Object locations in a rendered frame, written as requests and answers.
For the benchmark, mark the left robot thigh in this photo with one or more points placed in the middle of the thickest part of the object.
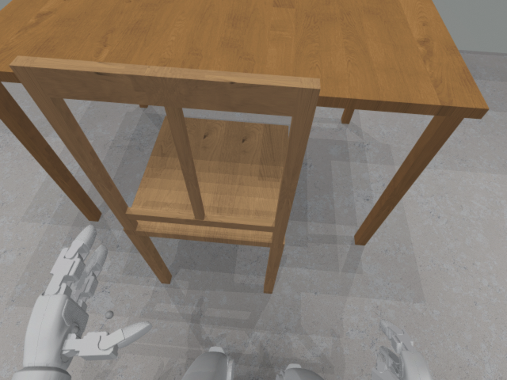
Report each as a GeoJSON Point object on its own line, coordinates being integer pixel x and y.
{"type": "Point", "coordinates": [211, 365]}

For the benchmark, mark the robot right hand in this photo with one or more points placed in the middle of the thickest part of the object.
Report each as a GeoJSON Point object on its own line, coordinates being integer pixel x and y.
{"type": "Point", "coordinates": [410, 365]}

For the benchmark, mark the right robot shin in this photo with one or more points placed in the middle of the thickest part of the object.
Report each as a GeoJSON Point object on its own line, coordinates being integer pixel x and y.
{"type": "Point", "coordinates": [293, 365]}

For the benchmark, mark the chair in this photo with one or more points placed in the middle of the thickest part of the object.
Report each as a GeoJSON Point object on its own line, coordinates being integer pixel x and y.
{"type": "Point", "coordinates": [206, 180]}

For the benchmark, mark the robot left hand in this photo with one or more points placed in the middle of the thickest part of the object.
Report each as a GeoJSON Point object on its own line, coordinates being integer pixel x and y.
{"type": "Point", "coordinates": [62, 306]}

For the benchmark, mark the table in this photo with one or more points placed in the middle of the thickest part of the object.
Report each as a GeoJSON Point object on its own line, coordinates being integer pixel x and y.
{"type": "Point", "coordinates": [376, 55]}

